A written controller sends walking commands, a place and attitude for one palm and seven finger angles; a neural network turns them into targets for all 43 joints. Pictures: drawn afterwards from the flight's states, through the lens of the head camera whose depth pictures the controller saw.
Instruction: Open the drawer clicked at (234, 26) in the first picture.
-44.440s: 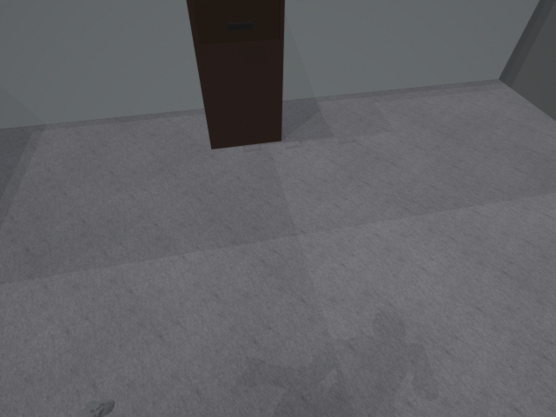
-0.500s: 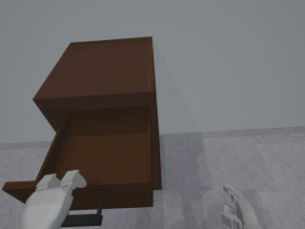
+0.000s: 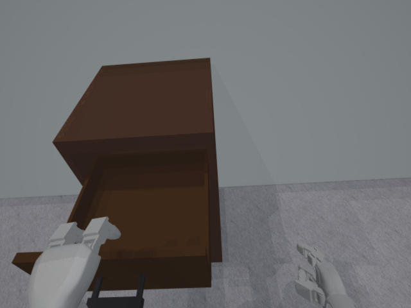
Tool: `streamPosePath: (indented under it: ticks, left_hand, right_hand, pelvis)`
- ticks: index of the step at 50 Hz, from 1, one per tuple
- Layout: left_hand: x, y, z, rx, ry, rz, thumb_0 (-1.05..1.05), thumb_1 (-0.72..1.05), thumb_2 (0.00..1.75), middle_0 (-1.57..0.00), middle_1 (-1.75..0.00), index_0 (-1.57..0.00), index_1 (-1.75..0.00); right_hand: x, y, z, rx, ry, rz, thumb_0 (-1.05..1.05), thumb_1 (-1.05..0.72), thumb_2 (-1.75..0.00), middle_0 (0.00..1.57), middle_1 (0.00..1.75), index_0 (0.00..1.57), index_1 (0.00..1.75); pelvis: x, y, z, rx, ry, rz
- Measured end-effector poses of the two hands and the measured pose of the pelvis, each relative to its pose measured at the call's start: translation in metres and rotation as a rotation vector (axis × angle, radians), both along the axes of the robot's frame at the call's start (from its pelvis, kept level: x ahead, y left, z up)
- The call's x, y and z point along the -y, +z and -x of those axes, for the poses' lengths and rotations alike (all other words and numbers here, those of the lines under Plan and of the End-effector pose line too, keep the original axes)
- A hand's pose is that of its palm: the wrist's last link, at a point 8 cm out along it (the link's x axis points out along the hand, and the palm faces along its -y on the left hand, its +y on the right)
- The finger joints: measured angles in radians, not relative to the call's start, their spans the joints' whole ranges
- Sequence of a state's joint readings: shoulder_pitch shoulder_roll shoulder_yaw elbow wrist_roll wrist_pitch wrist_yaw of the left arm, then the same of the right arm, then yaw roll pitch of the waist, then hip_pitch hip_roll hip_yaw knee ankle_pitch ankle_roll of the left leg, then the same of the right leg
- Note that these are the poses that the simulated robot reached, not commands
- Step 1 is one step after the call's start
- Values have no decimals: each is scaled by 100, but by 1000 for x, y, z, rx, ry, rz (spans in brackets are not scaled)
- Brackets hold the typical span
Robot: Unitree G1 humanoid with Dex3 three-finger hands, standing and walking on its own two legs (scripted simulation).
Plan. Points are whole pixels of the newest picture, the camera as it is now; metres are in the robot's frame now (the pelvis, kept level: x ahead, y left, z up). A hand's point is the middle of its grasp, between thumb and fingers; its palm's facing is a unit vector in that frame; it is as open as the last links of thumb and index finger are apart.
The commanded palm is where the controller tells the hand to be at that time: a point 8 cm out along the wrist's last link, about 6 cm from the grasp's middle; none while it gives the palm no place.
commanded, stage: draw the hand back to the body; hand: left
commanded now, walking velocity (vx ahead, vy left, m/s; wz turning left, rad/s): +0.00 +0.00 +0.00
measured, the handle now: (117, 293) +0.15 +0.23 -0.07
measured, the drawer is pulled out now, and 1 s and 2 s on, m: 0.29 0.29 0.29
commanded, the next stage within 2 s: step back with the hand held close in 1.66 s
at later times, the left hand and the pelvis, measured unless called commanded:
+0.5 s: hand (77, 268) +0.14 +0.24 +0.09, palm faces +0.06 -0.14 -0.99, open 13.8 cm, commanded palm +0.11 +0.23 +0.15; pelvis +0.00 +0.00 +0.01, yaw +0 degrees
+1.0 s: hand (80, 226) +0.18 +0.22 +0.16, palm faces +0.38 -0.84 -0.40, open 12.6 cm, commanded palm +0.12 +0.26 +0.17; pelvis +0.01 +0.00 +0.01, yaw +3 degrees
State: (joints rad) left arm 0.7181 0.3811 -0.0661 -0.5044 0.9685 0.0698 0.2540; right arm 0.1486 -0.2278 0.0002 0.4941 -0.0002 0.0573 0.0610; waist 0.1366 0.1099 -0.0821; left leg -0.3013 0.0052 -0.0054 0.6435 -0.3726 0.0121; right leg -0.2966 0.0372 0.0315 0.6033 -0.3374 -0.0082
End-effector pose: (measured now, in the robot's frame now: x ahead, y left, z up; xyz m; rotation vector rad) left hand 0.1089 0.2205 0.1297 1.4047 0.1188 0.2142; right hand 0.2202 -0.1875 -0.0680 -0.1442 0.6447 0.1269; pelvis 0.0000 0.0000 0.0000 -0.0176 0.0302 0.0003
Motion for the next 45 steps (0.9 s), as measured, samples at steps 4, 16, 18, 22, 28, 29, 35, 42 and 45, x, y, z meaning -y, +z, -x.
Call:
streamPosePath:
  ticks: [4,16,18,22,28,29,35,42,45]
  left_hand:
    - [-4,-7,-2,-31,25,15,0,-49,30,-32,-120,-32,-120]
    - [-7,11,-8,10,-13,-37,0,-49,30,-32,-120,-33,-120]
    - [-12,14,-9,15,4,-39,0,-49,30,-32,-120,-33,-120]
    - [-17,16,-8,-1,33,-16,0,-49,30,-32,-120,-32,-120]
    - [-19,15,-7,-33,17,-23,0,-49,30,-32,-120,-32,-120]
    - [-20,16,-7,-31,13,-27,0,-49,30,-32,-120,-32,-120]
    - [-28,26,-9,30,19,126,0,-49,30,-32,-120,-33,-120]
    - [-30,17,-17,253,67,882,0,-40,33,-31,-114,-32,-114]
    - [-32,28,-22,330,37,929,0,-33,36,-31,-109,-31,-109]
  right_hand:
    - [-3,-1,1,-15,0,-9,2,-91,-90,19,30,19,30]
    - [-1,0,2,-17,-9,-1,2,-91,-90,19,30,19,30]
    - [0,0,3,-21,-17,-2,2,-91,-90,19,30,19,30]
    - [3,2,3,-20,-28,0,2,-91,-90,19,30,19,30]
    - [5,5,2,-19,-23,28,2,-91,-90,19,30,19,30]
    - [5,5,2,-18,-22,31,2,-91,-90,19,30,19,30]
    - [3,7,2,-10,-35,33,2,-91,-90,19,30,19,30]
    - [2,18,16,79,-108,60,2,-91,-90,20,30,20,30]
    - [5,17,22,73,-107,81,2,-91,-90,20,30,20,30]
  pelvis:
    - [0,1,-1,0,-1,-2]
    - [0,3,-2,13,-3,0]
    - [0,4,-2,14,-1,0]
    - [-1,5,-2,18,2,-1]
    - [-1,7,-1,26,6,-2]
    - [-1,7,-1,28,6,-1]
    - [-1,8,0,44,14,0]
    - [3,11,-6,80,41,-9]
    - [5,13,-10,85,48,-8]
